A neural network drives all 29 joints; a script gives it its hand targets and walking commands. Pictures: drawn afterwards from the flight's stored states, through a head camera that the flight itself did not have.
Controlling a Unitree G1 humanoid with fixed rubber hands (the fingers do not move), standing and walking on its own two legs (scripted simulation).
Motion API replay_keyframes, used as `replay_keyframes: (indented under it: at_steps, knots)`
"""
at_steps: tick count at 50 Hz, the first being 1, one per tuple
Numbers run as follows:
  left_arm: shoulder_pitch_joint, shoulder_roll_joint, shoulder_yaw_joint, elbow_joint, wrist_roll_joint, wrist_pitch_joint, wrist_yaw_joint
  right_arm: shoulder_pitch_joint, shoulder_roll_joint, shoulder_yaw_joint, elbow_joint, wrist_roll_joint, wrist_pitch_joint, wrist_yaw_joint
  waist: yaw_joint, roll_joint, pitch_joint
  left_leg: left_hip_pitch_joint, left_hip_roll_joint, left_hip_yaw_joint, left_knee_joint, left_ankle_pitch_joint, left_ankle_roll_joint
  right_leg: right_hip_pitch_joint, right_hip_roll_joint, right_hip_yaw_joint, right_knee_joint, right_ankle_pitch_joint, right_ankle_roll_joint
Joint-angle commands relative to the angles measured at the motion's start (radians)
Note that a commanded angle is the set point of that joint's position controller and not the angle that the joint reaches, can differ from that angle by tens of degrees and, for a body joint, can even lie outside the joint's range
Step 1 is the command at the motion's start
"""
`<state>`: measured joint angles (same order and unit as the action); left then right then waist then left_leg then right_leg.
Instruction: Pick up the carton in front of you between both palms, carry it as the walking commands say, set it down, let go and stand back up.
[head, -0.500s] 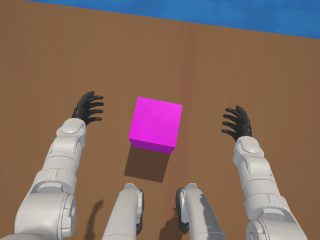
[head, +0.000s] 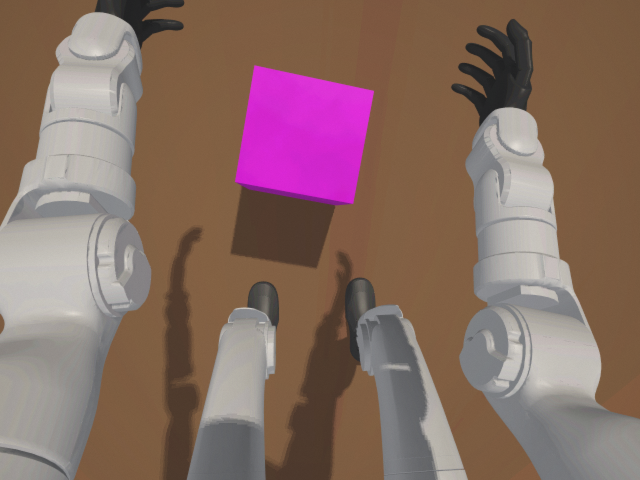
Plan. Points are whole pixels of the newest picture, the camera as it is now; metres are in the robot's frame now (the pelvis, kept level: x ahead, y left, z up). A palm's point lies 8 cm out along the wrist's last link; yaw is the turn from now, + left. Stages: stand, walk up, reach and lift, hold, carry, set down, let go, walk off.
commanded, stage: reach and lift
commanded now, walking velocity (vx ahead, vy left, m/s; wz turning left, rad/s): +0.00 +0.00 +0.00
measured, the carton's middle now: (302, 147) +0.51 +0.01 -0.52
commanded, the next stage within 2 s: none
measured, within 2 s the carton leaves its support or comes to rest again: leaves its support in 1.60 s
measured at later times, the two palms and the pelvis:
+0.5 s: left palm (191, 112) +0.53 +0.19 -0.36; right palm (423, 151) +0.48 -0.19 -0.35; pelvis -0.04 -0.02 -0.20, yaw -2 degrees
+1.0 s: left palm (210, 121) +0.54 +0.18 -0.46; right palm (398, 149) +0.49 -0.17 -0.45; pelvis -0.04 -0.01 -0.28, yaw -3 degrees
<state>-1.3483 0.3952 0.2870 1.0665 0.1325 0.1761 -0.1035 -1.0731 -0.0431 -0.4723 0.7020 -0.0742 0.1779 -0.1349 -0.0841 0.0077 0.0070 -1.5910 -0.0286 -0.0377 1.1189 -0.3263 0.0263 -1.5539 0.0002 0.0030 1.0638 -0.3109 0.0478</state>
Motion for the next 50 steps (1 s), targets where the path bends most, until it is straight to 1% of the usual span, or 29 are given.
replay_keyframes:
  at_steps: [1, 4, 7, 10, 12, 14, 17, 22, 25, 28, 30, 32, 35, 37, 38, 40, 42, 44, 46, 47, 50]
  knots:
    - [-0.192, 0.049, 0.026, -0.087, 0.023, -0.037, 0.003, -0.122, -0.071, -0.027, -0.083, -0.027, -0.048, 0.016, -0.011, 0.153, -1.003, 0.839, -0.017, -0.053, 0.037, 0.661, -0.039, 0.121, 0.087, -0.087, 0.011, 0.332, 0.034]
    - [-0.158, 0.030, 0.038, -0.076, 0.030, -0.056, 0.011, -0.110, -0.054, -0.034, -0.046, -0.040, -0.074, 0.025, 0.003, 0.136, -0.970, 0.701, -0.017, -0.056, 0.103, 0.637, -0.043, 0.046, 0.086, -0.079, 0.088, 0.328, 0.041]
    - [-0.134, 0.035, 0.039, -0.063, 0.021, -0.074, 0.024, -0.107, -0.050, -0.032, -0.008, -0.040, -0.091, 0.024, 0.014, 0.113, -0.951, 0.509, -0.023, -0.039, 0.188, 0.550, -0.046, 0.016, 0.085, -0.073, 0.194, 0.316, 0.047]
    - [-0.153, 0.068, 0.019, -0.068, -0.011, -0.088, 0.040, -0.134, -0.067, -0.014, 0.005, -0.023, -0.101, 0.010, 0.017, 0.093, -0.978, 0.337, -0.030, -0.017, 0.289, 0.471, -0.047, 0.028, 0.086, -0.071, 0.309, 0.322, 0.052]
    - [-0.187, 0.101, -0.010, -0.075, -0.046, -0.094, 0.051, -0.163, -0.084, 0.014, 0.002, 0.006, -0.103, -0.004, 0.016, 0.088, -1.023, 0.262, -0.032, -0.003, 0.362, 0.429, -0.048, 0.045, 0.086, -0.072, 0.386, 0.326, 0.054]
    - [-0.233, 0.138, -0.049, -0.086, -0.086, -0.097, 0.062, -0.203, -0.103, 0.054, -0.005, 0.047, -0.099, -0.019, 0.015, 0.092, -1.081, 0.224, -0.030, 0.010, 0.434, 0.391, -0.049, 0.065, 0.085, -0.074, 0.460, 0.323, 0.054]
    - [-0.313, 0.191, -0.115, -0.094, -0.150, -0.092, 0.074, -0.275, -0.136, 0.116, -0.016, 0.114, -0.087, -0.043, 0.013, 0.113, -1.158, 0.202, -0.024, 0.030, 0.529, 0.322, -0.050, 0.080, 0.081, -0.081, 0.557, 0.286, 0.050]
    - [-0.445, 0.253, -0.205, -0.077, -0.238, -0.071, 0.086, -0.400, -0.193, 0.178, -0.011, 0.196, -0.058, -0.072, 0.006, 0.149, -1.198, 0.192, -0.005, 0.046, 0.647, 0.182, -0.050, 0.038, 0.072, -0.101, 0.681, 0.159, 0.040]
    - [-0.504, 0.271, -0.238, -0.033, -0.267, -0.056, 0.089, -0.464, -0.217, 0.195, 0.030, 0.224, -0.042, -0.080, 0.004, 0.155, -1.145, 0.156, 0.007, 0.047, 0.696, 0.086, -0.049, -0.012, 0.064, -0.109, 0.737, 0.070, 0.035]
    - [-0.535, 0.265, -0.257, 0.039, -0.276, -0.052, 0.089, -0.512, -0.228, 0.195, 0.103, 0.229, -0.038, -0.077, 0.004, 0.141, -1.026, 0.072, 0.019, 0.038, 0.729, -0.005, -0.044, -0.072, 0.054, -0.111, 0.784, -0.005, 0.033]
    - [-0.549, 0.262, -0.265, 0.081, -0.276, -0.057, 0.088, -0.541, -0.235, 0.191, 0.150, 0.225, -0.045, -0.071, 0.005, 0.126, -0.956, 0.018, 0.026, 0.028, 0.751, -0.040, -0.040, -0.101, 0.049, -0.109, 0.815, -0.031, 0.033]
    - [-0.563, 0.262, -0.272, 0.112, -0.276, -0.067, 0.088, -0.569, -0.245, 0.187, 0.190, 0.220, -0.057, -0.065, 0.006, 0.114, -0.901, -0.020, 0.033, 0.016, 0.775, -0.050, -0.036, -0.123, 0.045, -0.105, 0.847, -0.035, 0.033]
    - [-0.585, 0.265, -0.289, 0.137, -0.282, -0.083, 0.091, -0.605, -0.262, 0.184, 0.238, 0.219, -0.079, -0.056, 0.006, 0.103, -0.847, -0.045, 0.040, -0.001, 0.815, -0.032, -0.034, -0.146, 0.042, -0.099, 0.893, -0.015, 0.032]
    - [-0.610, 0.272, -0.304, 0.132, -0.292, -0.095, 0.094, -0.625, -0.273, 0.189, 0.253, 0.228, -0.094, -0.053, 0.005, 0.105, -0.854, -0.029, 0.043, -0.010, 0.844, 0.003, -0.034, -0.147, 0.042, -0.097, 0.922, 0.017, 0.032]
    - [-0.629, 0.279, -0.301, 0.112, -0.297, -0.102, 0.097, -0.637, -0.280, 0.199, 0.253, 0.232, -0.101, -0.053, 0.013, 0.097, -0.852, -0.052, 0.041, -0.007, 0.854, 0.009, -0.034, -0.132, 0.041, -0.090, 0.933, 0.024, 0.030]
    - [-0.653, 0.291, -0.311, 0.096, -0.313, -0.116, 0.100, -0.665, -0.285, 0.208, 0.246, 0.239, -0.114, -0.058, 0.011, 0.082, -0.854, -0.036, 0.043, -0.018, 0.876, 0.044, -0.031, -0.138, 0.046, -0.094, 0.956, 0.060, 0.030]
    - [-0.666, 0.297, -0.323, 0.089, -0.321, -0.123, 0.106, -0.680, -0.282, 0.224, 0.235, 0.258, -0.121, -0.058, 0.025, 0.092, -0.866, 0.001, 0.044, -0.020, 0.900, 0.100, -0.033, -0.138, 0.051, -0.090, 0.976, 0.098, 0.029]
    - [-0.660, 0.292, -0.342, 0.092, -0.329, -0.126, 0.112, -0.670, -0.267, 0.246, 0.251, 0.286, -0.126, -0.057, 0.043, 0.097, -0.892, 0.033, 0.044, -0.016, 0.918, 0.148, -0.034, -0.118, 0.057, -0.087, 0.994, 0.137, 0.029]
    - [-0.641, 0.278, -0.354, 0.097, -0.336, -0.124, 0.114, -0.644, -0.258, 0.256, 0.269, 0.300, -0.124, -0.058, 0.049, 0.104, -0.913, 0.060, 0.043, -0.013, 0.930, 0.182, -0.036, -0.113, 0.064, -0.090, 1.002, 0.158, 0.030]
    - [-0.629, 0.268, -0.359, 0.097, -0.340, -0.123, 0.113, -0.626, -0.255, 0.257, 0.272, 0.301, -0.124, -0.060, 0.046, 0.109, -0.927, 0.073, 0.041, -0.011, 0.932, 0.194, -0.037, -0.112, 0.068, -0.093, 1.003, 0.165, 0.030]
    - [-0.579, 0.228, -0.368, 0.111, -0.347, -0.116, 0.110, -0.564, -0.256, 0.238, 0.281, 0.282, -0.126, -0.068, 0.023, 0.123, -0.938, 0.091, 0.035, -0.014, 0.933, 0.218, -0.042, -0.136, 0.076, -0.105, 0.998, 0.170, 0.030]
